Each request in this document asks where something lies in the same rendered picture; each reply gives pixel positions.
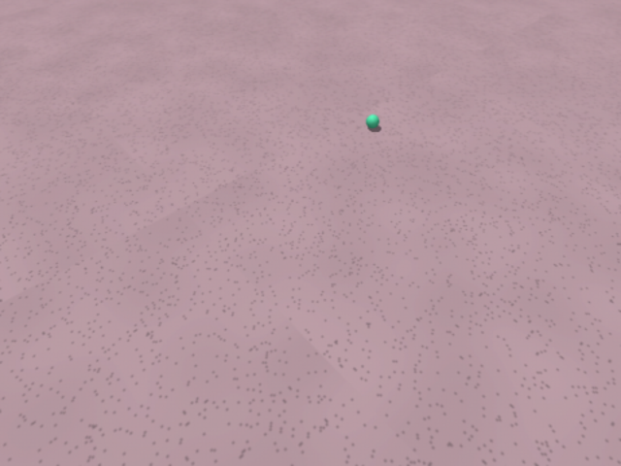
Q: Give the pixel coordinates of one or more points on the ball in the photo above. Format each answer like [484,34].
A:
[372,121]

